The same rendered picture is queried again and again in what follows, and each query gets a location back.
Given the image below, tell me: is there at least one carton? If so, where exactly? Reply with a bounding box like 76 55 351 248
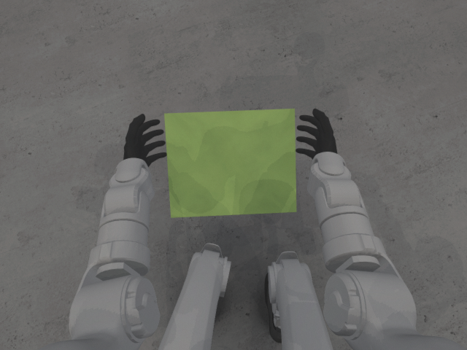
164 109 296 218

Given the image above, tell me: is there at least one robot right forearm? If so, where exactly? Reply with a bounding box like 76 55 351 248
307 152 417 321

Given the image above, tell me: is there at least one right robot hand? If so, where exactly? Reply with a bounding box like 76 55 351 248
296 109 337 159

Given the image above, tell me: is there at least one left robot thigh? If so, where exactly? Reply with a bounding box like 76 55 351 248
158 250 231 350

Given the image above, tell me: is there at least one robot left upper arm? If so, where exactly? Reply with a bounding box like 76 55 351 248
39 274 160 350

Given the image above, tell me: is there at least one robot thigh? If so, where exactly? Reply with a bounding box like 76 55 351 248
158 250 231 350
268 259 333 350

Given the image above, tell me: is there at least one robot left forearm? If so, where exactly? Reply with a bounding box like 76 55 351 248
69 157 155 337

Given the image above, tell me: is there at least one robot right upper arm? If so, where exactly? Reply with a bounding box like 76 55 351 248
323 270 467 350

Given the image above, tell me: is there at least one left robot hand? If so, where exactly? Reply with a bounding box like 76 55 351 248
123 114 167 167

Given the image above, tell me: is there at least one right robot thigh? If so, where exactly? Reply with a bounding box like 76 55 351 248
268 259 333 350

